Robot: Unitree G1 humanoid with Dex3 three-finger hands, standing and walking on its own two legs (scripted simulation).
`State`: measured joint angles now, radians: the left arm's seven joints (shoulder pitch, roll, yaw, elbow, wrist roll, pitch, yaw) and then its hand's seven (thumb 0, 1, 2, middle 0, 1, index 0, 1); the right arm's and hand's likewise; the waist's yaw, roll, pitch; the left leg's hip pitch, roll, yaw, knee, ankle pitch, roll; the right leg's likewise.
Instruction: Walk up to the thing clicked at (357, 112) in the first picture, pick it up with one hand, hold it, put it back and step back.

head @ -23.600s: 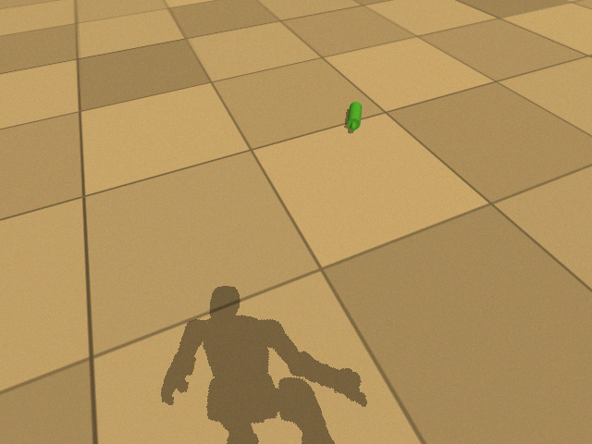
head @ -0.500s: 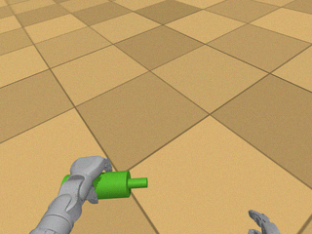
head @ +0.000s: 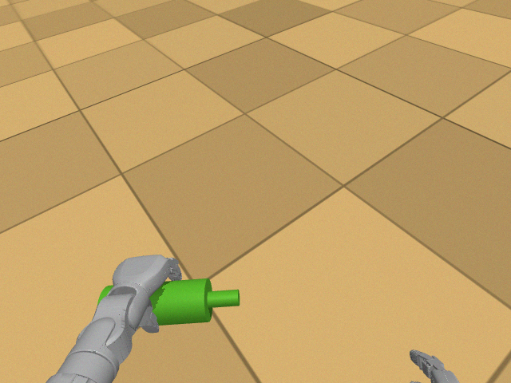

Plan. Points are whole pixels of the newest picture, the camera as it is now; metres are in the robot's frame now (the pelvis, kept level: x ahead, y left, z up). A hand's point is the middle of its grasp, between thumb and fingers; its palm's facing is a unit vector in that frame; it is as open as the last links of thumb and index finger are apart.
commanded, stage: crouch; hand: left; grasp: from above
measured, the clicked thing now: (172, 302) +0.30 +0.19 -0.09
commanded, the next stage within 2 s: lower in 1.86 s
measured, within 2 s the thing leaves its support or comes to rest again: neither
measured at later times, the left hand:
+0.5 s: hand (178, 313) +0.32 +0.22 -0.21, palm faces -0.44 +0.03 -0.90, open 10.1 cm
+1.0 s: hand (205, 324) +0.38 +0.21 -0.44, palm faces -0.44 +0.00 -0.90, open 10.2 cm
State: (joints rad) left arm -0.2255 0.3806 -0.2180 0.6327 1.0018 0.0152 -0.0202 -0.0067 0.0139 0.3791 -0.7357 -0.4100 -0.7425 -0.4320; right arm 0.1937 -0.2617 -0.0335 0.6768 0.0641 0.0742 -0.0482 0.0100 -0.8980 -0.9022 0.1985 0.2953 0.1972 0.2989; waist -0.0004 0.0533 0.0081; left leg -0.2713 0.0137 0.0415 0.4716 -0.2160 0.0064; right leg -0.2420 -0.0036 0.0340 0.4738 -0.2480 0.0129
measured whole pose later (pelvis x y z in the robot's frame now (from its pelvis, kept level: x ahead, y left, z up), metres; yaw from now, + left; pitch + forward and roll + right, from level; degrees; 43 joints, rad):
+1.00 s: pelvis -0.07 +0.00 -0.29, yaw -2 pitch +38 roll -4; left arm -0.83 0.47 -0.02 1.32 1.20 -0.08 0.41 -0.01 0.00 0.41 -0.74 -0.39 -0.75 -0.42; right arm 0.19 -0.23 -0.02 0.77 -0.09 -0.05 0.02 0.00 -0.89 -0.90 0.20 0.30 0.20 0.30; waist -0.18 0.05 -0.19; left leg -1.92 0.04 -0.05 1.88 -0.62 0.01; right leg -1.85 0.03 -0.03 1.86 -0.67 0.02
